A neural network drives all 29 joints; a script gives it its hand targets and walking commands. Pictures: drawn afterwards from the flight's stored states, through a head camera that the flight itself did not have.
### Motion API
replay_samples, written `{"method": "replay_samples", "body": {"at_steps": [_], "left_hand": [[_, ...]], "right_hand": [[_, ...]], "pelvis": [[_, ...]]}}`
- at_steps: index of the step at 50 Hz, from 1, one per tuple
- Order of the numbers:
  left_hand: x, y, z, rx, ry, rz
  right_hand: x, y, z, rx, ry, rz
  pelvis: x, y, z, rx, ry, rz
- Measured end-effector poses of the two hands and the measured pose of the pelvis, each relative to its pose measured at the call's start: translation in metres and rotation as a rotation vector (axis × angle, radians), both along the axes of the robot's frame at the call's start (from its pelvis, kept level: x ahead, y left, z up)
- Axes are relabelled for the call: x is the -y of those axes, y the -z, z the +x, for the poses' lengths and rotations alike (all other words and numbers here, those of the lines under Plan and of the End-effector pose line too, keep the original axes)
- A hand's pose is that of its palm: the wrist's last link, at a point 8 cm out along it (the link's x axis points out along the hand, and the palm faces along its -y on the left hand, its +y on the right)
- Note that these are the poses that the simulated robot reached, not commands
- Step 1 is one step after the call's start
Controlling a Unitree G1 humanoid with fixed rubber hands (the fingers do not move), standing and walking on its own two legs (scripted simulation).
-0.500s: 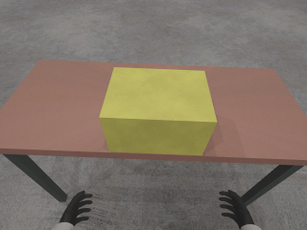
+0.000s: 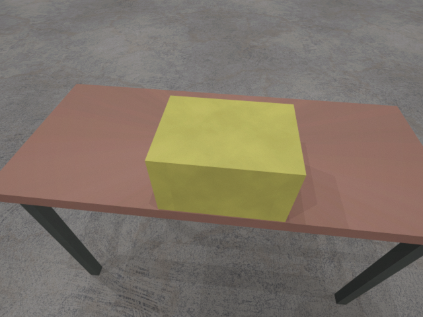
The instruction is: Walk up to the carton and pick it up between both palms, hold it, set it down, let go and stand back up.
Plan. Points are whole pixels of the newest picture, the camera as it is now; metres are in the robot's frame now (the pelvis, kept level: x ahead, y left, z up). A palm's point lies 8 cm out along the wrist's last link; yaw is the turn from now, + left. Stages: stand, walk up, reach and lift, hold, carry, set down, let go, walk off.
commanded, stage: stand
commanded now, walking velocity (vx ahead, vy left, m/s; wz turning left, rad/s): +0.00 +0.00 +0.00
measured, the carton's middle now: (225, 156) +0.48 -0.02 +0.02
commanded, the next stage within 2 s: none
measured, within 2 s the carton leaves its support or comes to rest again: neither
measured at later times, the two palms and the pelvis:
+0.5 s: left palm out of the picture -0.05 +0.20 -0.14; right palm out of the picture -0.01 -0.25 -0.15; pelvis +0.00 -0.02 +0.00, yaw +1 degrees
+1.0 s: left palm out of the picture -0.07 +0.18 -0.14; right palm out of the picture -0.03 -0.24 -0.15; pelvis +0.00 -0.04 +0.00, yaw +1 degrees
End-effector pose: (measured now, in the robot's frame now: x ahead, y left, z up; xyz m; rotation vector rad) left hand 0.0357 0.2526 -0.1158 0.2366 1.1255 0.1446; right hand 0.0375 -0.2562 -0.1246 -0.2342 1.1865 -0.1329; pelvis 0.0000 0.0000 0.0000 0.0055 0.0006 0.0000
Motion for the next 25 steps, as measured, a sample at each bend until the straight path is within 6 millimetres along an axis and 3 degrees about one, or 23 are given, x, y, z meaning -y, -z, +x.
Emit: {"method": "replay_samples", "body": {"at_steps": [11, 25], "left_hand": [[0.016, 0.008, -0.039, -0.11, -0.057, -0.003], [0.051, 0.023, -0.081, -0.235, -0.107, -0.056]], "right_hand": [[0.004, 0.01, -0.014, -0.07, 0.028, 0.019], [-0.006, 0.022, -0.052, -0.203, 0.057, 0.054]], "pelvis": [[0.011, -0.001, 0.0, 0.009, -0.005, 0.001], [0.024, 0.001, -0.004, 0.028, -0.009, 0.002]]}}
